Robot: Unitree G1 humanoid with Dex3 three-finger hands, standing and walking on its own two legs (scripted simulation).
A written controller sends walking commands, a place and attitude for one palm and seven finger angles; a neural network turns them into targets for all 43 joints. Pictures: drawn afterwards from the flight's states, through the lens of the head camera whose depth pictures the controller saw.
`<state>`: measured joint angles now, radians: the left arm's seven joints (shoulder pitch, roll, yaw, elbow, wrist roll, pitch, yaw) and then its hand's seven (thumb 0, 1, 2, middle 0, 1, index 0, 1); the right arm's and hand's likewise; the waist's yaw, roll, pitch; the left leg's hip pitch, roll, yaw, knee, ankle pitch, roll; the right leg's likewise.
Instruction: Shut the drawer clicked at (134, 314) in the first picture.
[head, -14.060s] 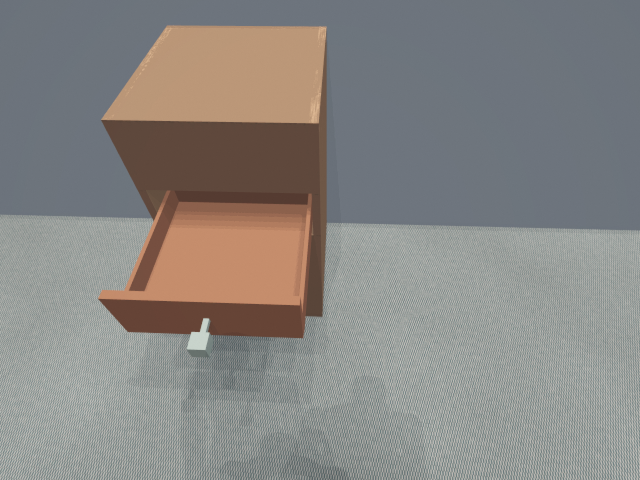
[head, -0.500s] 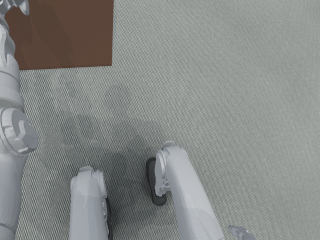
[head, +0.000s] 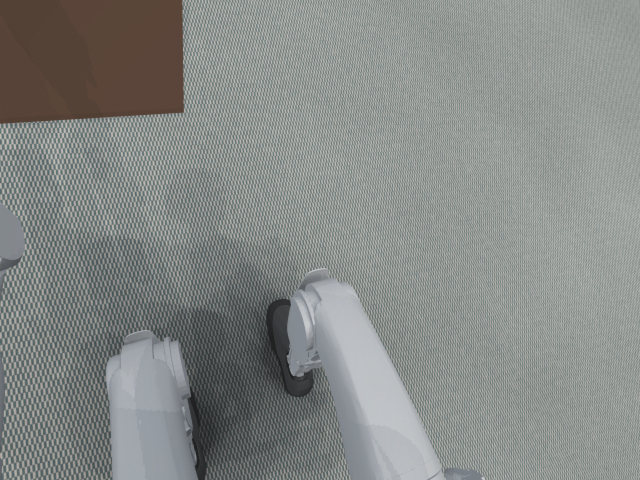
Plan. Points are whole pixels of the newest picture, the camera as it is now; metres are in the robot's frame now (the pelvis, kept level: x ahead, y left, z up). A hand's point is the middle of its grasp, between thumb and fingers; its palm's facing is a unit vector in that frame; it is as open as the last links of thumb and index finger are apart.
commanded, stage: pull the fist back off the drawer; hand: left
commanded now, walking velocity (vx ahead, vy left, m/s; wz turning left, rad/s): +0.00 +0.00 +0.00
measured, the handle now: out of the picture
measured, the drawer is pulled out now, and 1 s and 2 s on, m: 0.00 0.00 0.00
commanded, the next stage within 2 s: draw the hand back to the body in 0.52 s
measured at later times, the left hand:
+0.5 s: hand out of the picture +0.63 +0.18 +0.05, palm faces +0.05 -1.00 -0.05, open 3.3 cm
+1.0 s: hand out of the picture +0.48 +0.20 +0.20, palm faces +0.07 -1.00 -0.06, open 3.3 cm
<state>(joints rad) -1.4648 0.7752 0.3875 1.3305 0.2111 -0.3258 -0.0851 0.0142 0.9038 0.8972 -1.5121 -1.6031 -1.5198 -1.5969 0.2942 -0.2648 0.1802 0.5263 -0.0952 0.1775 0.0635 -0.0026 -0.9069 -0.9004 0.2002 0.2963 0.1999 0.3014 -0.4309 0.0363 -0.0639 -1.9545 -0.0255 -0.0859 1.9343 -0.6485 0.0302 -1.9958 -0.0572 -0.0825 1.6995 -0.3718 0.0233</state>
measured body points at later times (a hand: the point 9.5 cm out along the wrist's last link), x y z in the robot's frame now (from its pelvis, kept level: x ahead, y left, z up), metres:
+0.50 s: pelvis +0.04 +0.00 +0.04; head +0.28 +0.04 +0.42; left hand +0.62 +0.23 +0.06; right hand +0.06 -0.25 -0.06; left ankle +0.07 +0.10 -0.44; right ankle +0.17 -0.14 -0.44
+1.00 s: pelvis +0.08 +0.00 +0.16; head +0.23 +0.02 +0.58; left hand +0.47 +0.25 +0.21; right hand +0.23 -0.23 +0.05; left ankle +0.07 +0.10 -0.44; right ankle +0.17 -0.14 -0.44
